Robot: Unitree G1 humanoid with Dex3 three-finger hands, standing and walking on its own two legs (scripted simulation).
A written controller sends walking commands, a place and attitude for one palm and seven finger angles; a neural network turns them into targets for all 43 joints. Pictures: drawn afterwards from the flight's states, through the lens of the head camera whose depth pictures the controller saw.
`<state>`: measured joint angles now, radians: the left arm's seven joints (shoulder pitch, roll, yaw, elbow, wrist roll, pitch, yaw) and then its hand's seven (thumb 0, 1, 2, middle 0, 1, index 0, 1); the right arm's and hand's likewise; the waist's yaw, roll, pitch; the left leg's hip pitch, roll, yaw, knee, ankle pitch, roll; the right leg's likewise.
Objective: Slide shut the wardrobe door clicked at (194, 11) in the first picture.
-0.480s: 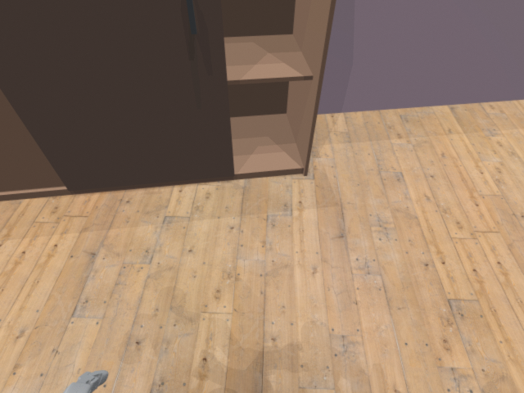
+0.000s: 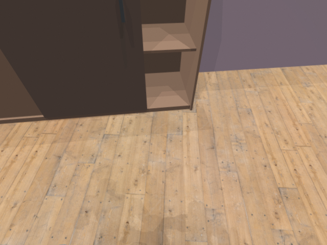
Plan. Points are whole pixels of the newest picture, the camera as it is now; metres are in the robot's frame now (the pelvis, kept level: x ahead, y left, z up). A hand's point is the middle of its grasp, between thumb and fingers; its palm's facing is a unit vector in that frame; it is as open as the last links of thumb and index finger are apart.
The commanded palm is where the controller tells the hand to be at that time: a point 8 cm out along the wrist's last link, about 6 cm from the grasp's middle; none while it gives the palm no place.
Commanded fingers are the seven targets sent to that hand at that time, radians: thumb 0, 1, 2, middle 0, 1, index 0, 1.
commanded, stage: stand and wait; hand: left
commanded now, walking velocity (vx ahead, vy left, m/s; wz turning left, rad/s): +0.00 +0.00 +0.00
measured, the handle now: (121, 3) +1.20 +0.30 +0.11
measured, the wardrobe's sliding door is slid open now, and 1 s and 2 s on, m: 0.38 0.38 0.38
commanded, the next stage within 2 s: look at it before walking up in 0.54 s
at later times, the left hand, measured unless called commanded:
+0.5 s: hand out of the picture +0.06 +0.24 -0.15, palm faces -0.03 -0.94 -0.34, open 7.4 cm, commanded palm none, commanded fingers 0.00 0.90 0.90 -0.20 -0.30 -0.20 -0.30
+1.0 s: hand out of the picture +0.05 +0.24 -0.15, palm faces -0.04 -0.94 -0.34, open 7.4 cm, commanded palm none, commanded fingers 0.00 0.90 0.90 -0.20 -0.30 -0.20 -0.30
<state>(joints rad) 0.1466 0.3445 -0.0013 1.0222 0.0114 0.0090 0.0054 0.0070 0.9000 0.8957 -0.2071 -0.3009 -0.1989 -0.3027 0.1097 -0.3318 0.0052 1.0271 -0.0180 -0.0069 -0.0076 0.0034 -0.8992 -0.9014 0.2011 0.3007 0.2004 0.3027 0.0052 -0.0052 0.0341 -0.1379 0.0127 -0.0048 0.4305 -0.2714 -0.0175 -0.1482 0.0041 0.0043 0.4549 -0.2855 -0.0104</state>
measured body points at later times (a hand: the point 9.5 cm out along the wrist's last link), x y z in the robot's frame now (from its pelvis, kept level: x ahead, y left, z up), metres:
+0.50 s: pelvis -0.02 +0.00 +0.00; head -0.02 -0.01 +0.45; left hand +0.06 +0.29 -0.12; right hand +0.05 -0.30 -0.13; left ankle -0.03 +0.13 -0.74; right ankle -0.03 -0.11 -0.74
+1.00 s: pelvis -0.03 +0.00 +0.01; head -0.02 +0.00 +0.45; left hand +0.05 +0.29 -0.13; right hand +0.04 -0.30 -0.13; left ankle -0.03 +0.13 -0.74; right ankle -0.03 -0.11 -0.74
